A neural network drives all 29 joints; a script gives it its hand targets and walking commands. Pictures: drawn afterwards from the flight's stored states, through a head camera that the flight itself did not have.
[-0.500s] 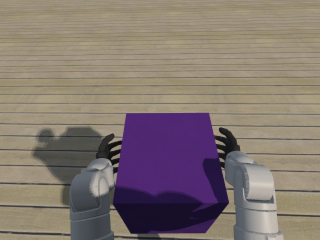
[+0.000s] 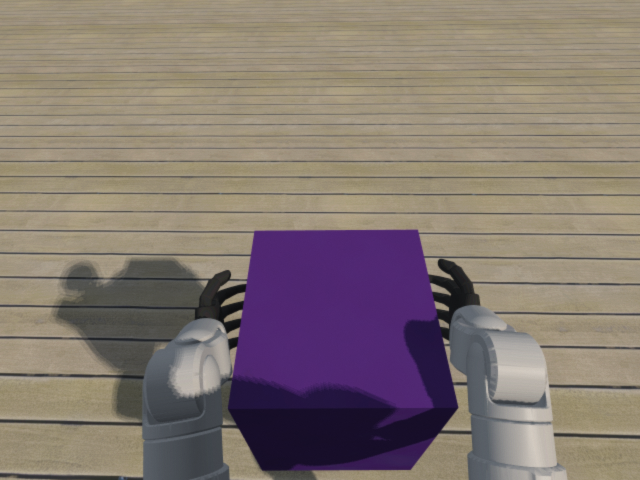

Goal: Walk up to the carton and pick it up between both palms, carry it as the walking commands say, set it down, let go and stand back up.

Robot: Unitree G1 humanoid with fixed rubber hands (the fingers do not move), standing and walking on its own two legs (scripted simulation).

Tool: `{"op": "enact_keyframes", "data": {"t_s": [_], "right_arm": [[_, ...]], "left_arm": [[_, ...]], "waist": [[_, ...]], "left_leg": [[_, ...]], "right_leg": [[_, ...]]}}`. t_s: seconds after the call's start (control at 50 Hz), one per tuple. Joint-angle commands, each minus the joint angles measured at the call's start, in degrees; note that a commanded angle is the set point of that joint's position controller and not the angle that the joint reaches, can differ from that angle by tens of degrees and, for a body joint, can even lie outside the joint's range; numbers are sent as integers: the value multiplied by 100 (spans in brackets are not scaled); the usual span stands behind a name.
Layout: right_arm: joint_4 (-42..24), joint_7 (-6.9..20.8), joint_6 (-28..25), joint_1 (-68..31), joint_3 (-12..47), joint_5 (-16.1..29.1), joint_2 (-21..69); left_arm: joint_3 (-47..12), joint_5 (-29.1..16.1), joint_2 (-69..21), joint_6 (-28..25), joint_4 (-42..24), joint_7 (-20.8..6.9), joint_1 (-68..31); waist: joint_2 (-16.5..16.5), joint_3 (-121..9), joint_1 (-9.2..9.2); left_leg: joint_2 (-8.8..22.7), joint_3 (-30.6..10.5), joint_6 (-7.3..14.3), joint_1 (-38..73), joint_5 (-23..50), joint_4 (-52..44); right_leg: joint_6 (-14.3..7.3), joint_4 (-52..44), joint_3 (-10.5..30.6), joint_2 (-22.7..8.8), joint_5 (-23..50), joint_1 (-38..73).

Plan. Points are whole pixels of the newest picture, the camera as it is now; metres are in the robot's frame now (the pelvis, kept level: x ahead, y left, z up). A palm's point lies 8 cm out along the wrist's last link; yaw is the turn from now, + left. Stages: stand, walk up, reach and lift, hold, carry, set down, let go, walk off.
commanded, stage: carry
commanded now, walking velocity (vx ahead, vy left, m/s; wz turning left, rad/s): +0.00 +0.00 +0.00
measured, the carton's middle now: (336, 356) +0.28 +0.00 +0.02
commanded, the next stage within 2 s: hold in 1.86 s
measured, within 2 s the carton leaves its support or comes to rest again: neither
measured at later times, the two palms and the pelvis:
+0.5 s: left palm (206, 332) +0.28 +0.16 +0.08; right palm (451, 322) +0.29 -0.13 +0.08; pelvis +0.00 +0.01 +0.00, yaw +0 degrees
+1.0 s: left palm (201, 336) +0.29 +0.17 +0.07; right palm (442, 327) +0.29 -0.12 +0.07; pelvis +0.00 +0.02 +0.00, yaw -1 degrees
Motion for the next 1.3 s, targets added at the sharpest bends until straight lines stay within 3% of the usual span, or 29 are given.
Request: {"op": "enact_keyframes", "data": {"t_s": [0.0, 1.28], "right_arm": [[-190, 1455, -13, -2429, 3928, 2202, 5383], [739, 1325, -1470, -2102, 3094, 1323, 4837]], "left_arm": [[-4146, -2232, -5264, -26, -266, -1503, -2770], [-3325, -1279, -4621, -1518, 610, -1321, -2550]], "waist": [[50, -1425, 1], [53, -1373, 27]], "left_leg": [[549, -308, 116, -24, 1215, -509], [538, -323, 223, 59, 1604, -430]], "right_leg": [[16, -405, 687, -727, 1422, 1022], [122, -188, 698, -638, 1176, 884]]}}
